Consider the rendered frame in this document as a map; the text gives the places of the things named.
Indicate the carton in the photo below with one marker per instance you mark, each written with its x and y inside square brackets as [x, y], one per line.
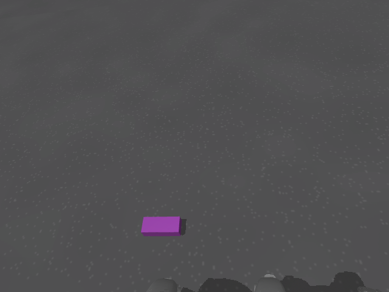
[161, 226]

